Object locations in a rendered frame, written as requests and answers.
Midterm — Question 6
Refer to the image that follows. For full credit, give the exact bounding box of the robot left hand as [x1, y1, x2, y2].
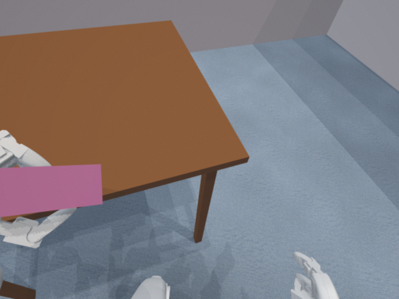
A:
[0, 130, 77, 249]

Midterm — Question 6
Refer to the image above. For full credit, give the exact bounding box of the left robot thigh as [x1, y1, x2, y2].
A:
[131, 278, 170, 299]

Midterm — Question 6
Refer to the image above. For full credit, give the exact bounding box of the robot right hand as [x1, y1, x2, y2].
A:
[291, 252, 339, 299]

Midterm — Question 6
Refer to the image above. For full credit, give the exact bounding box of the sponge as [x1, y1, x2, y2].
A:
[0, 164, 103, 217]

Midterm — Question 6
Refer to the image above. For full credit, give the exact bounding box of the table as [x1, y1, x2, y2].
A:
[0, 21, 249, 299]

